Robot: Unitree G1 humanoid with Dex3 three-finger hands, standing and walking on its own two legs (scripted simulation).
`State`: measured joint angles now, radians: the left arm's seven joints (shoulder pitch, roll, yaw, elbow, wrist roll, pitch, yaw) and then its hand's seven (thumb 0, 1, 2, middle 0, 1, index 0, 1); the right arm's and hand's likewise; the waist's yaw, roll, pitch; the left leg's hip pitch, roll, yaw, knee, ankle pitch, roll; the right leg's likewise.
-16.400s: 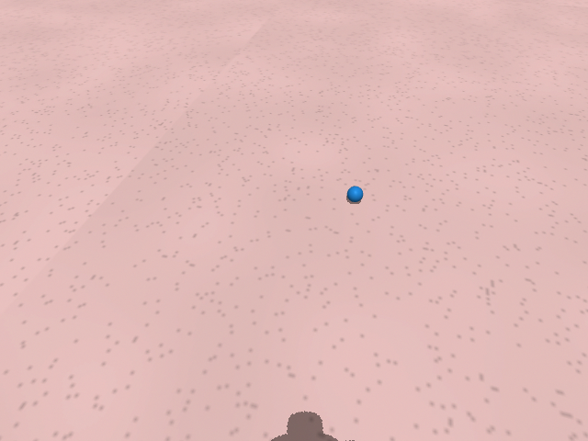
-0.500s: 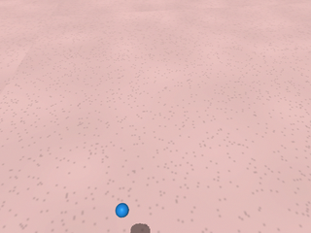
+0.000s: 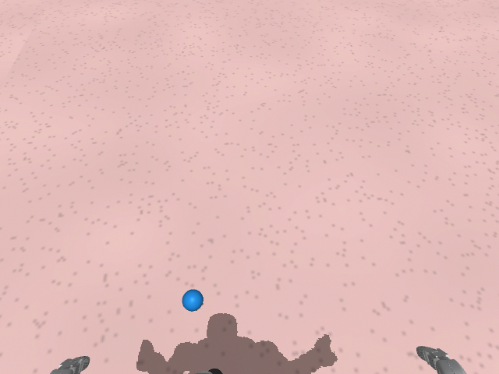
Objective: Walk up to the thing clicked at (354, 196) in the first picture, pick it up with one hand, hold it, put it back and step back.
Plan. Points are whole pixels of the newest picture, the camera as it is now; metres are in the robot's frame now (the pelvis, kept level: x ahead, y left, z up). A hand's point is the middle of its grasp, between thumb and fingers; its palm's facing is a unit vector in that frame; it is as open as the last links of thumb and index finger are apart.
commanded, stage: walk up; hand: left
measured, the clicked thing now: (192, 300) +0.45 +0.22 -0.73
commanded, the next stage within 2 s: none
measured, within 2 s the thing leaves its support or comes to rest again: neither
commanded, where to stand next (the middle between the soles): +0.10 -0.02 m, yaw +0 degrees
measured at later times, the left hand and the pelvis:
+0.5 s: hand out of the picture -0.06 +0.29 -0.15, palm faces +0.10 -0.91 -0.40, open 7.4 cm; pelvis -0.05 +0.01 -0.01, yaw +5 degrees
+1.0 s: hand out of the picture +0.09 +0.26 -0.15, palm faces +0.02 -0.94 -0.33, open 7.4 cm; pelvis -0.03 +0.01 -0.01, yaw +3 degrees
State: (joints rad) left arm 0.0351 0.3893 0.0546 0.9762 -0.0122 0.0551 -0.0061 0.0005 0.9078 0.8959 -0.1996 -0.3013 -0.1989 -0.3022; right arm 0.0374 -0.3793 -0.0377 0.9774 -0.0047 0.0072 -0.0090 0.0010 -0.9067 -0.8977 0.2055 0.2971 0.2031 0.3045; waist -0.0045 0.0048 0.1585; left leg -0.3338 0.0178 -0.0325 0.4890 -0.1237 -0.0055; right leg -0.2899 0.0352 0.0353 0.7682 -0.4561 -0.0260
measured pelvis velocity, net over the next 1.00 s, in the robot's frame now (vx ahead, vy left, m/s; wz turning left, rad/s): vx -0.03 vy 0.01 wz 0.06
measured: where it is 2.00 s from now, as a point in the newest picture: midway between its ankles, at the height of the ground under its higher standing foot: outside the picture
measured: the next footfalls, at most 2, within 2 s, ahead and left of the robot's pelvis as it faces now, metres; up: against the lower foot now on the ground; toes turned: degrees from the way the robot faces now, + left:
left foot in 0.46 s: -0.01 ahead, +0.13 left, +0.00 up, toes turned +4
right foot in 0.78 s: +0.11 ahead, -0.11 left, +0.00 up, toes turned +4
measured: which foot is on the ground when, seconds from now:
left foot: down 0.00-0.10, up 0.12-0.44, down 0.46-1.00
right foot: down 0.00-0.48, up 0.50-0.76, down 0.78-1.00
